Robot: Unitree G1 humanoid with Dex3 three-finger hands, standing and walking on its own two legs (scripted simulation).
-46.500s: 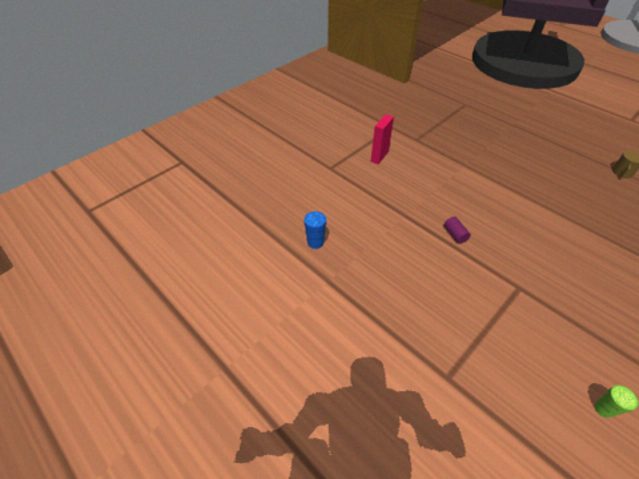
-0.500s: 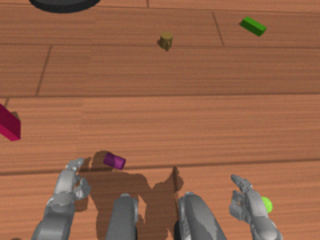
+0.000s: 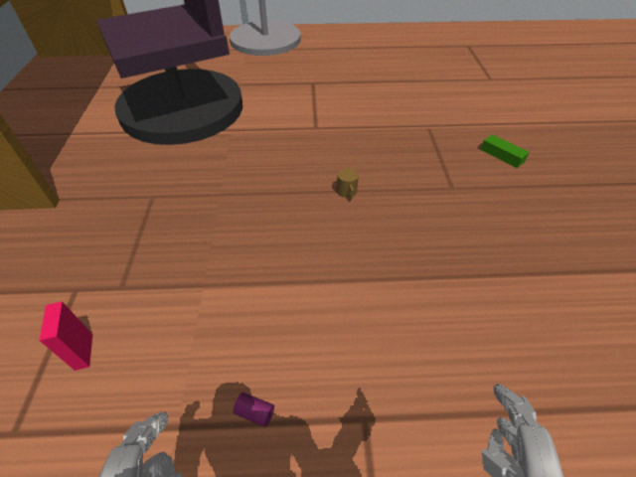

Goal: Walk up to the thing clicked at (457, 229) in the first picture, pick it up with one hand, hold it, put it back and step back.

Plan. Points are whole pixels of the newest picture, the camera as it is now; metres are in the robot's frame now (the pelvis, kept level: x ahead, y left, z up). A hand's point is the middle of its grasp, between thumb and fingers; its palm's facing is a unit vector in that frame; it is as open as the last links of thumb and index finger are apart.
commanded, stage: home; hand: left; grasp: from above
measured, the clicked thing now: (253, 409) +0.44 +0.18 -0.69
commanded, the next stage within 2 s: stand in 1.96 s
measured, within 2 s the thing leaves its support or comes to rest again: neither
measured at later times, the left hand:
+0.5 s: hand out of the picture +0.16 +0.18 -0.05, palm faces +0.05 -0.98 -0.20, open 7.4 cm
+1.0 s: hand out of the picture +0.15 +0.18 -0.05, palm faces +0.04 -0.98 -0.19, open 7.4 cm
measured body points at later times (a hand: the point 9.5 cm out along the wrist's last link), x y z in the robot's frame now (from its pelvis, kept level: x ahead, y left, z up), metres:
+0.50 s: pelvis +0.00 +0.00 +0.00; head +0.03 +0.01 +0.45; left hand +0.16 +0.23 -0.03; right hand +0.16 -0.24 -0.07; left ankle +0.00 +0.12 -0.68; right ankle -0.01 -0.13 -0.68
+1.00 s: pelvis +0.00 +0.00 +0.00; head +0.02 +0.01 +0.45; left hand +0.15 +0.23 -0.04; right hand +0.16 -0.24 -0.06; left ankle +0.00 +0.12 -0.68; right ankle -0.01 -0.13 -0.68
